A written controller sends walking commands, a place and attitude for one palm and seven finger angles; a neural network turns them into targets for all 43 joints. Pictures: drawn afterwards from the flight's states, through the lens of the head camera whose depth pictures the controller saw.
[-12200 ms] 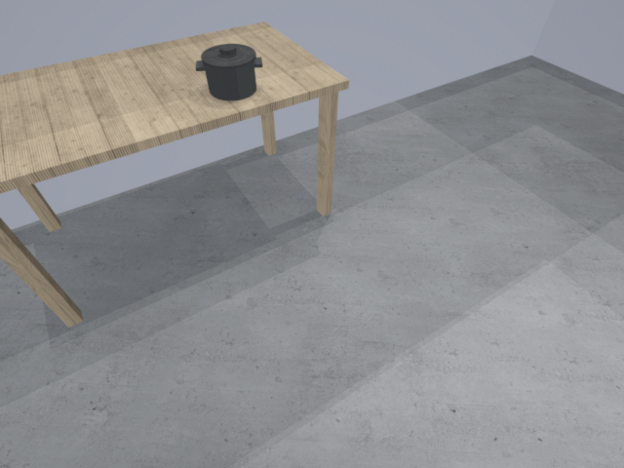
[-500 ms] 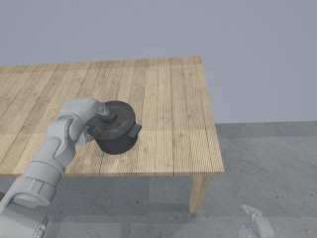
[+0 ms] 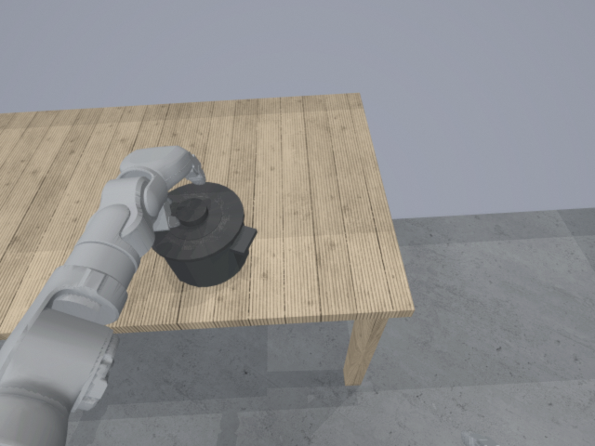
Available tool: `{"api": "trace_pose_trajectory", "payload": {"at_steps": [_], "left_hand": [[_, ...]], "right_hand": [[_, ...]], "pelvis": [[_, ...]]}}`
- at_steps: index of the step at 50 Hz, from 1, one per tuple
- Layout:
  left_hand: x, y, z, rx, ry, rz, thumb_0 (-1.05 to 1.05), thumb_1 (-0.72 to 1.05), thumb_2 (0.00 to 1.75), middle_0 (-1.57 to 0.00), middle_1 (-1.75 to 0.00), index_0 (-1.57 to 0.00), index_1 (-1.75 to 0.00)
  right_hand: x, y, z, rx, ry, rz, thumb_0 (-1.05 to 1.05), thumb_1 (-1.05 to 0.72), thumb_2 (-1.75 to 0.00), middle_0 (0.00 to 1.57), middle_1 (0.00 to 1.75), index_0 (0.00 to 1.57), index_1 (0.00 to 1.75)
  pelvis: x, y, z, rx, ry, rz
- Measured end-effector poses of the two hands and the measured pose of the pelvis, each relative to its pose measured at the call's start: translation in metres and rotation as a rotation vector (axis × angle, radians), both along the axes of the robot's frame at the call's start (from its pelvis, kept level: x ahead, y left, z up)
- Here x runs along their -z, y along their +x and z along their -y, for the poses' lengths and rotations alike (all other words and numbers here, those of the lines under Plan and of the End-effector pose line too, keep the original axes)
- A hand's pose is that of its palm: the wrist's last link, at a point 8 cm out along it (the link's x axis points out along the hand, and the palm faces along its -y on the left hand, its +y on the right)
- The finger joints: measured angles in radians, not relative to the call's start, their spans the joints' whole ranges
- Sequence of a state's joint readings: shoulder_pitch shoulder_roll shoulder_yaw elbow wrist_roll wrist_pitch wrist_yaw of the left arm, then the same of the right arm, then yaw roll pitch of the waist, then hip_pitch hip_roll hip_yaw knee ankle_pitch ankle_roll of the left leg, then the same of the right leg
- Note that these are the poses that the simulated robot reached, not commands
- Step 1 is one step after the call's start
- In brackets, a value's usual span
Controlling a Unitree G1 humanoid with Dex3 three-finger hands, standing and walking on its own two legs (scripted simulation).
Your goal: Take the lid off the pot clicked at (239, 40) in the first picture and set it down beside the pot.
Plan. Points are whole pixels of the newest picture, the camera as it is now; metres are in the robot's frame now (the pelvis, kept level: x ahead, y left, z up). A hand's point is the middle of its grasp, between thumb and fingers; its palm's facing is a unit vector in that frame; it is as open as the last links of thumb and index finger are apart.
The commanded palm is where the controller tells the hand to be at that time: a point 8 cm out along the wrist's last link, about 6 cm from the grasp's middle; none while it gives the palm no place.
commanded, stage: move the open hand above the knob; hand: left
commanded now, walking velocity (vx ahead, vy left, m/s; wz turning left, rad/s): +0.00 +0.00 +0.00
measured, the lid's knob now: (192, 212) +0.48 +0.18 +0.01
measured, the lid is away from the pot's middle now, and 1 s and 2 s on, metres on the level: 0.00 0.00 0.00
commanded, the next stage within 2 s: lower the open fingers around the knob in 0.72 s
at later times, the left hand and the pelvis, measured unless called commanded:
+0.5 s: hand (176, 196) +0.45 +0.18 +0.08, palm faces -0.36 -0.06 -0.93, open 10.2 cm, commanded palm +0.44 +0.18 +0.14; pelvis +0.00 +0.00 +0.00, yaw -1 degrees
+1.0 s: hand (176, 201) +0.45 +0.18 +0.07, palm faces -0.40 -0.05 -0.92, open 10.2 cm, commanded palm +0.45 +0.18 +0.13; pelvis +0.00 -0.01 +0.00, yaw -1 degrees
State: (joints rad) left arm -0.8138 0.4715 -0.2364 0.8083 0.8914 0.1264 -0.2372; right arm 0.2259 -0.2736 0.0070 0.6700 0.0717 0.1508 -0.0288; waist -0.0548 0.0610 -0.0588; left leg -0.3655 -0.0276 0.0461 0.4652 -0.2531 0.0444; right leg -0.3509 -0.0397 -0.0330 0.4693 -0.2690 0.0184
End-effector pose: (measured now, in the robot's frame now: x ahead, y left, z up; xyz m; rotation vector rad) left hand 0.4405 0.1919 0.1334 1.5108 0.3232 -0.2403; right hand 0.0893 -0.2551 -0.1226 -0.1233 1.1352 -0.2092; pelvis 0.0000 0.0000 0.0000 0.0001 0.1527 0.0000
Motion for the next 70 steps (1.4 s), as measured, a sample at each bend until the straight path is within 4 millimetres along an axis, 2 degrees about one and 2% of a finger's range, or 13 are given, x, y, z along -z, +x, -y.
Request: {"api": "trace_pose_trajectory", "payload": {"at_steps": [8, 14, 21, 34, 44, 59, 70], "left_hand": [[-0.001, 0.014, 0.012, 0.004, -0.013, 0.009, 0.00, -0.24, 1.26, -0.81, -0.09, -0.81, -0.08], [-0.001, 0.017, 0.016, 0.001, -0.015, 0.012, 0.00, -0.24, 1.26, -0.81, -0.09, -0.81, -0.08], [0.001, 0.013, 0.009, -0.031, 0.001, -0.008, 0.00, -0.24, 1.26, -0.81, -0.09, -0.81, -0.08], [0.000, 0.008, 0.011, -0.010, -0.002, -0.013, 0.00, -0.24, 1.26, -0.81, -0.09, -0.82, -0.08], [0.000, 0.011, 0.008, -0.020, 0.003, -0.017, 0.00, -0.24, 1.26, -0.81, -0.09, -0.81, -0.08], [0.022, 0.010, 0.006, 0.003, -0.010, -0.037, 0.00, -0.24, 1.26, -0.81, -0.09, -0.81, -0.08], [0.039, 0.008, 0.005, 0.001, -0.006, -0.056, 0.00, -0.24, 1.26, -0.81, -0.09, -0.81, -0.08]], "right_hand": [[0.005, -0.024, -0.001, 0.037, 0.005, -0.045, 0.01, -0.91, -0.90, 0.20, 0.30, 0.20, 0.30], [0.005, -0.030, 0.000, 0.055, 0.001, -0.046, 0.01, -0.91, -0.90, 0.20, 0.30, 0.20, 0.30], [0.002, -0.022, 0.005, 0.047, -0.006, -0.024, 0.01, -0.91, -0.90, 0.20, 0.30, 0.20, 0.30], [-0.005, 0.006, 0.011, 0.018, -0.033, 0.036, 0.01, -0.91, -0.90, 0.20, 0.30, 0.20, 0.30], [-0.003, 0.002, 0.010, 0.025, -0.026, 0.025, 0.01, -0.91, -0.90, 0.20, 0.30, 0.20, 0.30], [0.001, -0.022, 0.008, 0.054, -0.033, -0.045, 0.01, -0.91, -0.90, 0.20, 0.30, 0.20, 0.30], [0.001, -0.030, 0.009, 0.070, -0.048, -0.057, 0.01, -0.91, -0.90, 0.20, 0.30, 0.20, 0.30]], "pelvis": [[0.001, 0.000, -0.003, 0.014, 0.001, -0.018], [0.000, 0.001, -0.001, 0.021, 0.001, -0.019], [0.000, 0.001, 0.002, 0.018, 0.000, -0.015], [0.000, -0.001, 0.007, 0.008, 0.001, -0.011], [0.000, 0.001, 0.007, 0.011, -0.001, -0.014], [0.001, 0.001, 0.003, 0.021, -0.002, -0.030], [0.002, 0.000, 0.001, 0.023, -0.004, -0.042]]}}
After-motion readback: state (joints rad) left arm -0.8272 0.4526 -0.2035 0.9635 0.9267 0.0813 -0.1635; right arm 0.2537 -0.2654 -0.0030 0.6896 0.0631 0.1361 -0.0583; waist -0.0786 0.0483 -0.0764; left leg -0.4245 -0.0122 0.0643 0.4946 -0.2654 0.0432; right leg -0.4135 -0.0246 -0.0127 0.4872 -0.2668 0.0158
